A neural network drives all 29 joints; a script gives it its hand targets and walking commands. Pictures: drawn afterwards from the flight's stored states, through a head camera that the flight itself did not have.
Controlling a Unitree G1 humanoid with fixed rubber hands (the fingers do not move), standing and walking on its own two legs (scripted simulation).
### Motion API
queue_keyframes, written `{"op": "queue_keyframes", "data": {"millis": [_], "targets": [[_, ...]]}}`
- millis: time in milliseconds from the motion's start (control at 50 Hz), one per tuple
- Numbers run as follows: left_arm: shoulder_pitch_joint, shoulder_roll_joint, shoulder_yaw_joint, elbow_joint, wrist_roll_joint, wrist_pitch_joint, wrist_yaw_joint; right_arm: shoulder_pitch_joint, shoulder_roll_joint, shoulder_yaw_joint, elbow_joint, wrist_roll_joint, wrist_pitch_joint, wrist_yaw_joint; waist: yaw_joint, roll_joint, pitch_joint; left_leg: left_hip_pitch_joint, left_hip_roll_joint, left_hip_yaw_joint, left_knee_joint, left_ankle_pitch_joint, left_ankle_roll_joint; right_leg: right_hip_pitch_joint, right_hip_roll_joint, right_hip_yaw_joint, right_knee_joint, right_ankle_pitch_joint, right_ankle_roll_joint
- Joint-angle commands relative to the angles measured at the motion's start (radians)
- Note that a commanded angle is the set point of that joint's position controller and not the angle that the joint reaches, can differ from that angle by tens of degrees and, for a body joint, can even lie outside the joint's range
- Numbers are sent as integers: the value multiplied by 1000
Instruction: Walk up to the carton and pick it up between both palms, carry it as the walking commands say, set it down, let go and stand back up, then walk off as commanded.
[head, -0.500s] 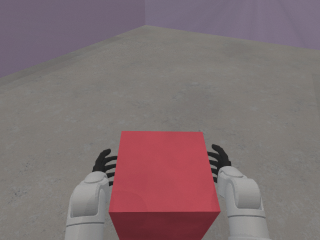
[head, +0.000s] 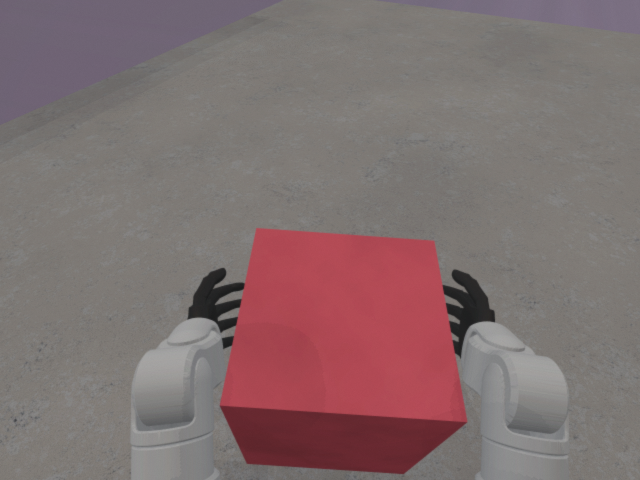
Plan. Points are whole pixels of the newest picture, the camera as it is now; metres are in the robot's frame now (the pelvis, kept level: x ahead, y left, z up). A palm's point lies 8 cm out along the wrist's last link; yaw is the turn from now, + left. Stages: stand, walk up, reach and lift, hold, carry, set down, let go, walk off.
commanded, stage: carry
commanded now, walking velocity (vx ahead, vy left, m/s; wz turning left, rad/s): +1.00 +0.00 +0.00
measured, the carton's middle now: (334, 359) +0.28 -0.01 +0.02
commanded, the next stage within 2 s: none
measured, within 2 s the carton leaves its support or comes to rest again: neither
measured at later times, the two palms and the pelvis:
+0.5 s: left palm (262, 148) +0.70 +0.09 +0.07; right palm (422, 158) +0.63 -0.20 +0.08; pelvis +0.41 +0.00 +0.01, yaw -7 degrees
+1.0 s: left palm (264, 65) +1.12 +0.11 +0.07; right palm (375, 55) +1.12 -0.19 +0.08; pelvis +0.85 -0.04 +0.00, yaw -4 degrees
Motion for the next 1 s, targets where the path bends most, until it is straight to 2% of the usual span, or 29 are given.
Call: {"op": "queue_keyframes", "data": {"millis": [0,20,80,120,160,180,200,220,260,280,300,340,440,480,520,540,560,580,600,640,680,780,820,860,880,900,920,960,980], "targets": [[-453,-893,-642,-64,-337,-19,-252,-591,892,796,-35,443,19,287,63,-239,-200,-847,-53,-94,541,-8,33,838,-405,629,-173,462,-229],[-527,-919,-670,-130,-369,-21,-251,-592,907,788,-17,451,13,292,67,-130,-140,-797,-39,-82,460,8,31,749,-371,535,-211,412,-181],[-547,-914,-707,-185,-417,-11,-261,-481,941,734,62,403,2,274,70,-62,-89,-765,-60,5,246,77,21,698,-335,402,-271,439,-124],[-551,-886,-730,-211,-439,-12,-275,-440,933,726,82,372,-4,258,60,-124,-50,-506,-87,49,-13,209,19,485,-270,272,-282,435,-102],[-488,-854,-717,-186,-426,-3,-291,-366,927,715,104,335,-10,244,7,-237,-154,-79,-184,199,-176,382,36,317,-203,115,-97,824,-55],[-502,-859,-716,-192,-427,0,-304,-343,937,710,112,316,-13,238,-36,-190,-246,168,-173,200,-116,365,57,200,-171,19,177,883,-5],[-504,-856,-721,-150,-422,7,-315,-347,933,717,108,301,-20,232,-80,48,-316,379,2,-130,-191,153,107,-62,-80,41,508,602,56],[-492,-862,-742,-114,-435,12,-327,-390,903,718,103,295,-32,225,-33,298,-324,518,240,-682,-368,270,232,-330,111,158,689,-130,79],[-582,-853,-736,-164,-477,3,-345,-501,927,737,3,348,-46,212,-19,17,-333,403,327,-792,-274,425,298,-360,6,300,885,-194,38],[-555,-908,-713,-146,-470,2,-350,-511,952,752,-21,347,-52,209,-22,-55,-315,329,332,-767,-298,368,285,-344,-52,316,856,-170,15],[-546,-937,-696,-104,-470,-10,-348,-593,957,780,-84,367,-55,205,-22,-133,-262,325,290,-615,-296,347,240,-369,-80,285,766,-132,18],[-474,-948,-643,-73,-435,-25,-329,-663,990,834,-134,408,-58,211,-13,-159,-271,290,236,-470,-284,299,201,-347,-108,274,613,-96,42],[-439,-936,-622,-99,-358,-51,-283,-547,991,825,-51,430,-51,263,-1,83,-169,179,188,-259,-388,359,161,-215,-88,177,154,-138,33],[-417,-917,-627,-110,-324,-52,-265,-506,979,829,-22,438,-39,282,10,167,-128,73,142,-112,-373,449,103,-43,-40,78,-11,8,25],[-387,-887,-626,-103,-291,-53,-254,-494,964,837,-2,444,-25,297,32,155,-177,-54,91,42,-179,642,62,245,27,-41,-43,109,20],[-392,-894,-625,-95,-287,-52,-253,-496,953,837,-1,441,-19,302,49,48,-261,-169,30,99,66,731,44,480,-12,31,-50,102,-4],[-349,-886,-610,-50,-264,-47,-249,-540,930,834,-13,448,-9,306,79,-222,-321,-386,-43,102,364,588,3,661,-221,386,-155,-108,-87],[-365,-870,-596,-22,-255,-41,-249,-577,915,841,-9,464,-4,308,49,-452,-336,-594,-145,-1,584,58,-17,801,-422,765,-268,-38,-191],[-381,-879,-593,-26,-262,-36,-246,-586,902,831,-2,471,-3,310,38,-339,-282,-645,-89,-108,693,10,9,771,-443,732,-234,118,-219],[-374,-876,-609,-24,-279,-34,-254,-510,908,819,41,441,-1,307,42,-151,-254,-642,-45,-131,647,87,26,662,-396,643,-246,297,-159],[-454,-904,-643,-49,-321,-33,-266,-561,917,803,18,438,1,305,48,-155,-207,-613,-10,-129,532,112,18,509,-405,546,-273,65,-149],[-531,-950,-723,-134,-421,-34,-294,-533,955,755,3,376,-20,265,47,-222,-136,-475,9,-73,37,150,4,412,-341,316,-319,59,-106],[-544,-934,-738,-164,-449,-32,-307,-503,950,742,-4,358,-32,246,34,-256,-126,-283,-68,48,-147,269,-1,320,-284,201,-306,144,-77],[-537,-920,-745,-188,-449,-32,-311,-425,950,729,27,331,-42,232,-10,-193,-256,88,-138,144,-167,327,32,202,-225,62,-35,466,-26],[-562,-896,-749,-206,-451,-31,-313,-376,945,720,41,314,-45,229,-60,-32,-326,318,-18,-14,-185,228,67,15,-156,1,262,477,21],[-553,-884,-759,-179,-451,-21,-315,-399,938,722,49,313,-46,230,-45,227,-331,468,201,-422,-317,107,145,-261,-25,34,487,39,60],[-572,-870,-779,-186,-476,-13,-320,-405,924,715,55,319,-44,228,-24,249,-332,524,292,-604,-348,243,217,-380,-6,179,646,-164,57],[-584,-868,-765,-240,-486,-9,-322,-387,946,715,31,335,-48,217,-18,82,-320,494,336,-621,-318,492,224,-430,-77,228,751,-211,44],[-533,-894,-746,-196,-460,-4,-320,-392,958,729,28,338,-45,216,-20,41,-305,470,318,-549,-324,442,207,-421,-103,236,681,-181,31]]}}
